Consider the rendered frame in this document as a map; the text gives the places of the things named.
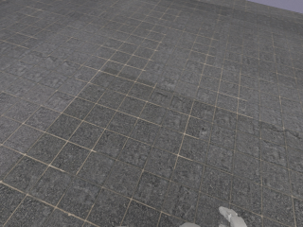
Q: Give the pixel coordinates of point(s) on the right robot hand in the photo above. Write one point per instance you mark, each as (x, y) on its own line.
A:
(232, 217)

